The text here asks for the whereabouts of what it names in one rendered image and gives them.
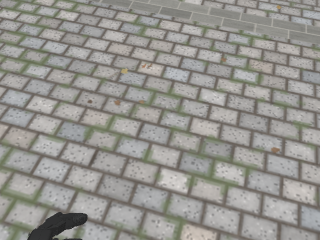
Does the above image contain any left robot hand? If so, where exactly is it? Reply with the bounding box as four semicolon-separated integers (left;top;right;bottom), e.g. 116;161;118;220
27;212;88;240

